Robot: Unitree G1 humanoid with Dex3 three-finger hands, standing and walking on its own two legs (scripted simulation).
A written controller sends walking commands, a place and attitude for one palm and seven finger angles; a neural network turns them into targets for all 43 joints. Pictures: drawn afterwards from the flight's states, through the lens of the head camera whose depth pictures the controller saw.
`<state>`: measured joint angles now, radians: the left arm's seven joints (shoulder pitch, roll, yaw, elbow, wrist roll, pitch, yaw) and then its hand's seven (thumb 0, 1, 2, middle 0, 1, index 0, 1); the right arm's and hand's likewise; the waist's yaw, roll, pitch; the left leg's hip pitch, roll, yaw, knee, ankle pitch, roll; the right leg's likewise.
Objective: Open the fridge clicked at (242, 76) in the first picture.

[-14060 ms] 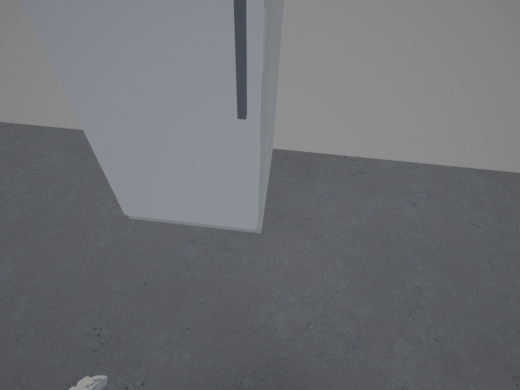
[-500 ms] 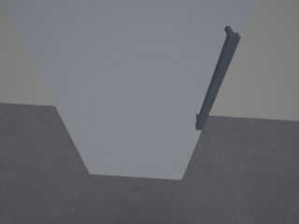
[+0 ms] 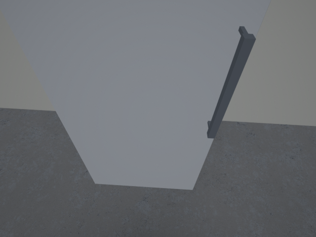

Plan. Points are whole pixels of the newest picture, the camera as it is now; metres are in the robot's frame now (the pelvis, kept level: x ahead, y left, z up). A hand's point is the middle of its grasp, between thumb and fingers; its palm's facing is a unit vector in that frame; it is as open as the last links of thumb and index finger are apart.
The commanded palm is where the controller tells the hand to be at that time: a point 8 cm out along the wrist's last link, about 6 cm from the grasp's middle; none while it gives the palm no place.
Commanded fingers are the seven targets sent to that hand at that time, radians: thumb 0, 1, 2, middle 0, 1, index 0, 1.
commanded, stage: raise the hand to about handle height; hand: right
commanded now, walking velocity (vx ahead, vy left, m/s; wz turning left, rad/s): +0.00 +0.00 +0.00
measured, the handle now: (223, 92) +0.48 -0.16 +0.12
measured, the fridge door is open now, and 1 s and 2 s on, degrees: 0 0 0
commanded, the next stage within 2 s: none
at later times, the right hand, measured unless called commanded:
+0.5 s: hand (250, 234) +0.16 -0.20 -0.03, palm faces +0.17 +0.98 -0.03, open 9.0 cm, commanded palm +0.14 -0.25 +0.00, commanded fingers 0.00 -0.29 -0.64 0.24 0.69 0.24 0.69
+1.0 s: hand (276, 190) +0.23 -0.25 +0.06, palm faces +0.05 +0.99 -0.08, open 12.1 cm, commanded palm +0.19 -0.30 +0.08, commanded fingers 0.00 0.29 -0.39 0.28 1.07 0.28 1.07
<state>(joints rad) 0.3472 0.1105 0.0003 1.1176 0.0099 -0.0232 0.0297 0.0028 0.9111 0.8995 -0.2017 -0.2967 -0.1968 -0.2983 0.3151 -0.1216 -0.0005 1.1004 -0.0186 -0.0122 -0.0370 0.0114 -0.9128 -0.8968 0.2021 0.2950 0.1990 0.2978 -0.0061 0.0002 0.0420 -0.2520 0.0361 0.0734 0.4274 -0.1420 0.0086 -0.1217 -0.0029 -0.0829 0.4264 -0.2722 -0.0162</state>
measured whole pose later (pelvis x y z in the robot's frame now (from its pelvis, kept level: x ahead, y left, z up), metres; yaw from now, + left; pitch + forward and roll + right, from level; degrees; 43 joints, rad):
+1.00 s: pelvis +0.03 -0.02 -0.03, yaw -3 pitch +7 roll +2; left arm 0.30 0.27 -0.01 0.59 -0.05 -0.27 0.07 0.02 0.90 0.90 -0.21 -0.30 -0.20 -0.30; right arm 0.38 -0.30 -0.28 -0.13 0.33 -0.20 0.34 0.00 0.07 -0.48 0.27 0.92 0.27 0.92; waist -0.02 -0.04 -0.08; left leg -0.52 0.05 0.11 0.74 -0.33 -0.01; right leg -0.44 -0.01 -0.02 0.80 -0.48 -0.03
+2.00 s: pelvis +0.02 +0.00 -0.01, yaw -3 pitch -1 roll +1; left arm 0.25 0.28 -0.06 0.59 -0.08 -0.24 0.11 0.01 0.91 0.90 -0.20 -0.30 -0.20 -0.30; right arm -0.07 -0.46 -0.48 0.16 0.34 0.08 0.46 -0.01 0.50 -0.30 0.31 1.20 0.30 1.20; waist -0.04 -0.05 -0.02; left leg -0.27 0.03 0.10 0.51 -0.22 0.01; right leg -0.18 -0.01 -0.02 0.55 -0.35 -0.02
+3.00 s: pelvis +0.02 +0.00 -0.01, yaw -3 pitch +1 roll +1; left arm 0.25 0.27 -0.06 0.61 -0.08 -0.19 0.12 0.01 0.91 0.90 -0.21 -0.30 -0.20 -0.30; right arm -0.29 -0.40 -0.35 0.32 0.27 0.09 0.36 -0.01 0.50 -0.30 0.30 1.20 0.30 1.20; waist -0.01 -0.04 -0.02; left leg -0.29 0.03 0.10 0.50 -0.22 0.00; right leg -0.19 0.00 -0.03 0.52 -0.34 -0.02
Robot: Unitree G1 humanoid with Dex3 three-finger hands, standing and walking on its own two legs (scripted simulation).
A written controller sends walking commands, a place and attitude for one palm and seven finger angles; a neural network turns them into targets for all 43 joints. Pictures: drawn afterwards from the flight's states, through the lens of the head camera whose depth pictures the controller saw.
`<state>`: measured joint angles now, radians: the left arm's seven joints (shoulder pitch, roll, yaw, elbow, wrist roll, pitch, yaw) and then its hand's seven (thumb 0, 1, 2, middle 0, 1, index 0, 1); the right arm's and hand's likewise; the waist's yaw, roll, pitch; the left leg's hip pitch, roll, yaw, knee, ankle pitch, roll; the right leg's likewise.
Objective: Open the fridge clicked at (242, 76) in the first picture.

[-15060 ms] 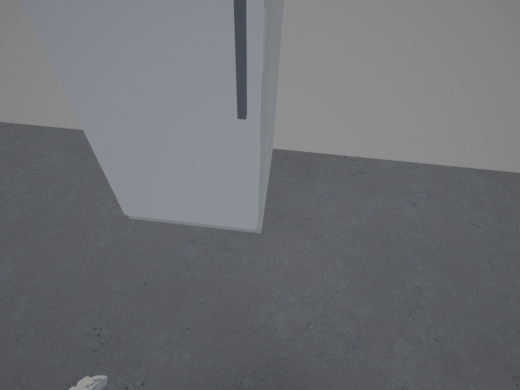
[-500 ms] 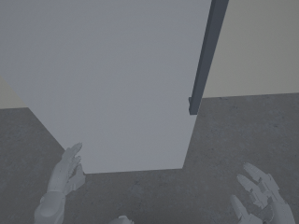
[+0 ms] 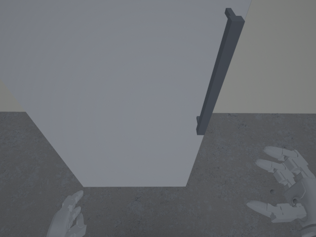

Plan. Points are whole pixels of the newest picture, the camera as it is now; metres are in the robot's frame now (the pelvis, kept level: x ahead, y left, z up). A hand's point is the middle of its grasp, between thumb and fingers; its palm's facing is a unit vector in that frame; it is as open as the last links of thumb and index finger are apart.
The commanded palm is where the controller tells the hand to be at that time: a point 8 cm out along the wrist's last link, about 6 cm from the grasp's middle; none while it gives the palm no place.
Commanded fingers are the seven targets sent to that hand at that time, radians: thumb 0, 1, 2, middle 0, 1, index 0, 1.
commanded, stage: raise the hand to about handle height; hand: right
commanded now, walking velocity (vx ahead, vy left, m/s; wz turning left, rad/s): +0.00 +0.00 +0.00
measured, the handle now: (211, 85) +0.46 -0.11 +0.15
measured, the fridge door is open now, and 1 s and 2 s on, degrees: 0 0 0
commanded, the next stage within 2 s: move the hooked fingers beside the handle in 1.10 s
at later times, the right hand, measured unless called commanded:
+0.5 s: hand out of the picture +0.25 -0.27 +0.17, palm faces +0.07 +0.99 -0.10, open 13.9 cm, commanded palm +0.22 -0.31 +0.18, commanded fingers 0.00 0.50 -0.30 0.30 1.20 0.30 1.20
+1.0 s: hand (315, 145) +0.27 -0.26 +0.19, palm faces +0.06 +1.00 -0.07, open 14.0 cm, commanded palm +0.23 -0.30 +0.20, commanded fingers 0.00 0.50 -0.30 0.30 1.20 0.30 1.20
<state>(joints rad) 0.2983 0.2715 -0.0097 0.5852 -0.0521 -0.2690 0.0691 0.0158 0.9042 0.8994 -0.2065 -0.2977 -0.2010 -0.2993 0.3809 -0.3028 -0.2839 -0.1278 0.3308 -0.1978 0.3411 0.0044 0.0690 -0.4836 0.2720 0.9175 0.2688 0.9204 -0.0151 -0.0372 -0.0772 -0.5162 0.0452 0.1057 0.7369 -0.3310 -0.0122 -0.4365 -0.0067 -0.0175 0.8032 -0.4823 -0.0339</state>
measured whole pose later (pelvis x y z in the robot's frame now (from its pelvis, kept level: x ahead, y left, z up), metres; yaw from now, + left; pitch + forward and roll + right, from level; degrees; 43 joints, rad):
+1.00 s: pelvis -0.01 +0.02 +0.03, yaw +0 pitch -1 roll +1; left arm 0.25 0.28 -0.06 0.59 -0.08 -0.24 0.11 0.01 0.91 0.90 -0.20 -0.30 -0.20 -0.30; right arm -0.07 -0.46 -0.48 0.16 0.34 0.08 0.46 -0.01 0.50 -0.30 0.31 1.20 0.30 1.20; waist -0.04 -0.05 -0.02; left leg -0.27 0.03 0.10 0.51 -0.22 0.01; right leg -0.18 -0.01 -0.02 0.55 -0.35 -0.02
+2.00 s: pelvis +0.00 +0.01 +0.03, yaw +0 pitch +1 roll +1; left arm 0.25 0.27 -0.06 0.61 -0.08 -0.19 0.12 0.01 0.91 0.90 -0.21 -0.30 -0.20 -0.30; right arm -0.29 -0.40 -0.35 0.32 0.27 0.09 0.36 -0.01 0.50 -0.30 0.30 1.20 0.30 1.20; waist -0.01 -0.04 -0.02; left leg -0.29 0.03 0.10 0.50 -0.22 0.00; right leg -0.19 0.00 -0.03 0.52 -0.34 -0.02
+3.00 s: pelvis +0.00 +0.01 +0.03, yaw +2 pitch +5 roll +1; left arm 0.34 0.28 -0.03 0.63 -0.07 -0.09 0.08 0.01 0.91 0.90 -0.21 -0.30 -0.20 -0.30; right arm -0.57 -0.38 -0.31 0.66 0.21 -0.04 0.28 -0.01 0.50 -0.30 0.30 1.20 0.30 1.20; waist 0.04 -0.03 -0.04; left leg -0.37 0.03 0.07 0.50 -0.21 0.00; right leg -0.26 -0.01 -0.06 0.52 -0.35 -0.02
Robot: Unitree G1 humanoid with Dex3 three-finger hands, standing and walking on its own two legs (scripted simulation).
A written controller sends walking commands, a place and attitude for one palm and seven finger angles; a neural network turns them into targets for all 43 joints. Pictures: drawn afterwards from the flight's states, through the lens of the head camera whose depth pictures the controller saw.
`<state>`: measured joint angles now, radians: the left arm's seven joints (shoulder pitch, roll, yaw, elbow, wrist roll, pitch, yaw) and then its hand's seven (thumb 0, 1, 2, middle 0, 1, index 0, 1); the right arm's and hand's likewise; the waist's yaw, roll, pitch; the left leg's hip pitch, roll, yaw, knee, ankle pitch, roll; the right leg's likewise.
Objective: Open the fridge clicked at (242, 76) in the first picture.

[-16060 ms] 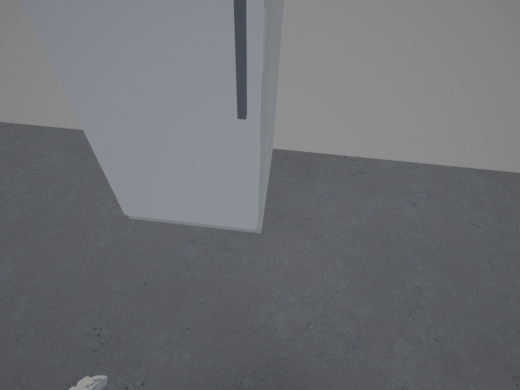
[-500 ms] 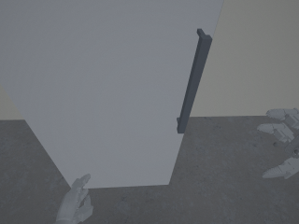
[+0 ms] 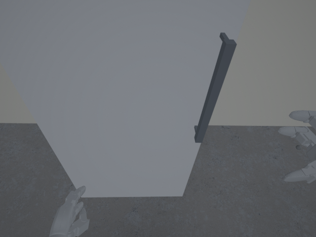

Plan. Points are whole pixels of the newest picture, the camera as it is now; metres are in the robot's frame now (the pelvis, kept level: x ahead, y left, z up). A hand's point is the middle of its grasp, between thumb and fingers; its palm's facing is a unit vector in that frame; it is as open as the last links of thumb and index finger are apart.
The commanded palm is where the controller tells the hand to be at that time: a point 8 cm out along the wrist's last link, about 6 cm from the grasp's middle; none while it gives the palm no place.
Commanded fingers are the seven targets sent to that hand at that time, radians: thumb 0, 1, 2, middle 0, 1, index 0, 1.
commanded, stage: raise the hand to about handle height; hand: right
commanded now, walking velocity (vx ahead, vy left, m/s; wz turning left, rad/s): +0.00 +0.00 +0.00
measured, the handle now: (208, 97) +0.47 -0.13 +0.13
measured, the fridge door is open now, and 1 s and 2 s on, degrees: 0 0 0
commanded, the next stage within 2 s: move the hooked fingers beside the handle in 0.10 s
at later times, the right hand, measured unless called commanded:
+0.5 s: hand (279, 136) +0.31 -0.26 +0.16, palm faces +0.01 +1.00 -0.07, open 14.0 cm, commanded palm +0.27 -0.30 +0.17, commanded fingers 0.00 0.50 -0.30 0.30 1.20 0.30 1.20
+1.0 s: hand (263, 123) +0.35 -0.24 +0.16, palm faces +0.01 +1.00 -0.04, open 14.0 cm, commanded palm +0.32 -0.28 +0.16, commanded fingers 0.00 0.50 -0.30 0.30 1.20 0.30 1.20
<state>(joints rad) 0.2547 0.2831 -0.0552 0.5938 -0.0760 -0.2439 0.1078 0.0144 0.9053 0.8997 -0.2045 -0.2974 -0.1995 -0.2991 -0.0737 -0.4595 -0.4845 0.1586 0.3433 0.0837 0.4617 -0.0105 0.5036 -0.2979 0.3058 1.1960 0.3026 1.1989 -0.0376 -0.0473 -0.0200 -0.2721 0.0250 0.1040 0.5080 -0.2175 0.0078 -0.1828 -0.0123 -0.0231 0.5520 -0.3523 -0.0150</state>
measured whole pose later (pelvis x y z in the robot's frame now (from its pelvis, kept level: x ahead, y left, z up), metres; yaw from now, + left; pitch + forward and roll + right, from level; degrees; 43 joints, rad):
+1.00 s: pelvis +0.01 +0.00 +0.00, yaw +0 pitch +1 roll +1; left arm 0.25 0.27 -0.06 0.61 -0.08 -0.19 0.12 0.01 0.91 0.90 -0.21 -0.30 -0.20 -0.30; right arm -0.29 -0.40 -0.35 0.32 0.27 0.09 0.36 -0.01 0.50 -0.30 0.30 1.20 0.30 1.20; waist -0.01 -0.04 -0.02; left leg -0.29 0.03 0.10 0.50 -0.22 0.00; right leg -0.19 0.00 -0.03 0.52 -0.34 -0.02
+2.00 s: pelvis +0.01 -0.01 +0.00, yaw +2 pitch +5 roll +1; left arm 0.34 0.28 -0.03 0.63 -0.07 -0.09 0.08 0.01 0.91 0.90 -0.21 -0.30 -0.20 -0.30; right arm -0.57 -0.38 -0.31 0.66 0.21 -0.04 0.28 -0.01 0.50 -0.30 0.30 1.20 0.30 1.20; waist 0.04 -0.03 -0.04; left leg -0.37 0.03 0.07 0.50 -0.21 0.00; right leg -0.26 -0.01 -0.06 0.52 -0.35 -0.02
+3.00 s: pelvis +0.01 -0.01 +0.00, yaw +1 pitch +3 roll +1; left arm 0.29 0.26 -0.04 0.63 -0.07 -0.08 0.07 0.01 0.91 0.90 -0.20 -0.30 -0.20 -0.30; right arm -0.53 -0.30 -0.23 0.55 0.20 0.00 0.20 -0.01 0.50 -0.30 0.30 1.20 0.30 1.20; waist 0.02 -0.03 -0.04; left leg -0.35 0.03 0.07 0.50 -0.21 0.00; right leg -0.24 0.00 -0.05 0.52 -0.34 -0.02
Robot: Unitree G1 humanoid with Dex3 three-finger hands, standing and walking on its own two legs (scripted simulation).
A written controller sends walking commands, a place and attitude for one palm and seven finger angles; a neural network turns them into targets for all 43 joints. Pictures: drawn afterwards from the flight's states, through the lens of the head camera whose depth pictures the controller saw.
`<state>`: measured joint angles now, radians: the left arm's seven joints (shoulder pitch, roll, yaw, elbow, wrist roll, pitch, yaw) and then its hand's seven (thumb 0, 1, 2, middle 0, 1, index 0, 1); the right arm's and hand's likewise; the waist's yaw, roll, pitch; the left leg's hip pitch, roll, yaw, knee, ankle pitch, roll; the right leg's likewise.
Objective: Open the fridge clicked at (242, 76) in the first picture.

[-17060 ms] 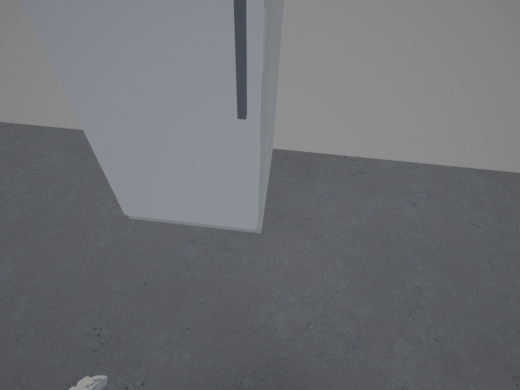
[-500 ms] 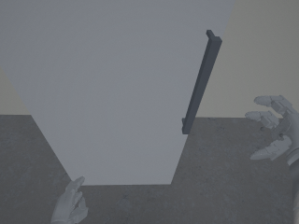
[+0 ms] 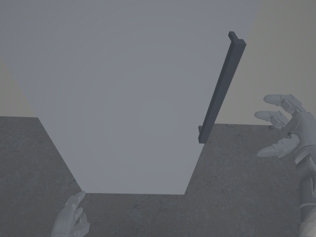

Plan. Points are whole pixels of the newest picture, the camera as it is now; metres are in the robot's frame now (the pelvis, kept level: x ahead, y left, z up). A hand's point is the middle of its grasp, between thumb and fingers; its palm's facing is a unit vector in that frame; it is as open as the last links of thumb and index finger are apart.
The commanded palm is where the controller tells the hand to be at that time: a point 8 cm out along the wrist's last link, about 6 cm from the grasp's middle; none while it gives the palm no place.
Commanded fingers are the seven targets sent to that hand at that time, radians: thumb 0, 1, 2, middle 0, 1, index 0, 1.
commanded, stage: move the hooked fingers beside the handle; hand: right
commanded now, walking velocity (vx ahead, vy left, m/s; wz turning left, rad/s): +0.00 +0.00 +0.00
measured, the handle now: (214, 97) +0.46 -0.13 +0.13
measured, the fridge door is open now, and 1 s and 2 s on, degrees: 0 0 0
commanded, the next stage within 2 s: feel for the door with the fingertips in 1.60 s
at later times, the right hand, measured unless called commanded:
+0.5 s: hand (254, 112) +0.39 -0.21 +0.15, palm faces -0.02 +1.00 -0.02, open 14.0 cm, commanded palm +0.37 -0.26 +0.15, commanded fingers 0.00 0.50 -0.30 0.30 1.20 0.30 1.20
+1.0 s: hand (243, 104) +0.42 -0.19 +0.15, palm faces -0.03 +1.00 +0.00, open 14.0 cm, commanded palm +0.39 -0.25 +0.15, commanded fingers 0.00 0.50 -0.30 0.30 1.20 0.30 1.20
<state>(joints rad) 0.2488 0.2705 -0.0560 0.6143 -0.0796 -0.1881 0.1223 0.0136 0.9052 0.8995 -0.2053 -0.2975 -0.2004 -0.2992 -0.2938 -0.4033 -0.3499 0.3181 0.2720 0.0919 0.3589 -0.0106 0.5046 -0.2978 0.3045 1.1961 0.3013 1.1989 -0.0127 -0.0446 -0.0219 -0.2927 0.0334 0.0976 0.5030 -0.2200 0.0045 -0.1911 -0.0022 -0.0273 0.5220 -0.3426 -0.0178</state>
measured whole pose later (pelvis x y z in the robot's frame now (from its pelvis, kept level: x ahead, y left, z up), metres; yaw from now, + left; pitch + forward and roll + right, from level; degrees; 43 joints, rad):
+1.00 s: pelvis +0.01 +0.00 +0.00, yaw +2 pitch +5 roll +1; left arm 0.34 0.28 -0.03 0.63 -0.07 -0.09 0.08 0.01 0.91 0.90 -0.21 -0.30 -0.20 -0.30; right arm -0.57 -0.38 -0.31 0.66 0.21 -0.04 0.28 -0.01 0.50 -0.30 0.30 1.20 0.30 1.20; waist 0.04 -0.03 -0.04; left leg -0.37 0.03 0.07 0.50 -0.21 0.00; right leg -0.26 -0.01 -0.06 0.52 -0.35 -0.02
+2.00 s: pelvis +0.00 -0.01 +0.00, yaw +1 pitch +3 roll +1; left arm 0.29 0.26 -0.04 0.63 -0.07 -0.08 0.07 0.01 0.91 0.90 -0.20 -0.30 -0.20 -0.30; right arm -0.53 -0.30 -0.23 0.55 0.20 0.00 0.20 -0.01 0.50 -0.30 0.30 1.20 0.30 1.20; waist 0.02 -0.03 -0.04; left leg -0.35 0.03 0.07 0.50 -0.21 0.00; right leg -0.24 0.00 -0.05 0.52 -0.34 -0.02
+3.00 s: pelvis +0.00 +0.00 +0.00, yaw +2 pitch +4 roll +1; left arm 0.30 0.26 -0.04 0.63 -0.07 -0.09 0.07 0.01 0.91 0.90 -0.20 -0.30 -0.20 -0.30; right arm -0.58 -0.30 -0.23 0.63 0.20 -0.04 0.19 -0.01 0.50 -0.30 0.30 1.20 0.30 1.20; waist 0.03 -0.03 -0.04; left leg -0.37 0.02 0.07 0.51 -0.20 0.00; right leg -0.26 -0.01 -0.05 0.54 -0.34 -0.02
